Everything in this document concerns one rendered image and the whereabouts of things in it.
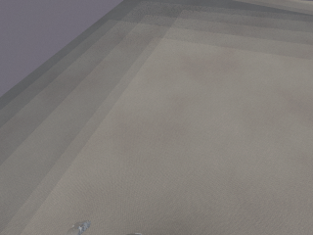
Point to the left robot hand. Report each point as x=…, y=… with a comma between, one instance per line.
x=79, y=227

